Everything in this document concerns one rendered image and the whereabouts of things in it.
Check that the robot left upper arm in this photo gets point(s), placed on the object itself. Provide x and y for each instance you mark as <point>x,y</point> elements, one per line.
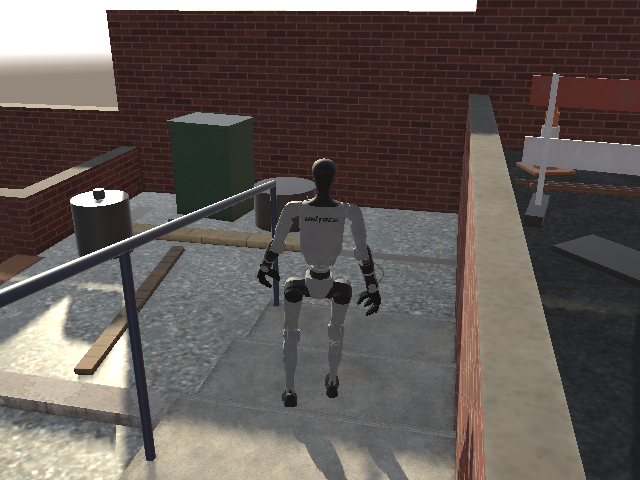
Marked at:
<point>290,210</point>

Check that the right robot shin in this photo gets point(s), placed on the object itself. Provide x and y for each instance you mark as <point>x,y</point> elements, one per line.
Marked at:
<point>334,356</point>

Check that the robot right hand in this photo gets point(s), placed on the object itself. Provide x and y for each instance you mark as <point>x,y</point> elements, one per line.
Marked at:
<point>373,298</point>

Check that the robot left hand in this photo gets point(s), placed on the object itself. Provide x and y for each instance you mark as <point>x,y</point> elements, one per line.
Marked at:
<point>272,273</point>

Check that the robot right forearm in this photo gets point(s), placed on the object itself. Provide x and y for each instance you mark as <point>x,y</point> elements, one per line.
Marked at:
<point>368,272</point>

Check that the robot right thigh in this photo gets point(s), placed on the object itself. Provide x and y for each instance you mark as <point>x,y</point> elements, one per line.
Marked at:
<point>341,296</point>

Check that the robot right upper arm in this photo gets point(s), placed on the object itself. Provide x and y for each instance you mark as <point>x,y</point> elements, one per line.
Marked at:
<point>354,214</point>

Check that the robot left forearm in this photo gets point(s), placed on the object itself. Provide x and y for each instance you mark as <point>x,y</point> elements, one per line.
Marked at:
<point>268,258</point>

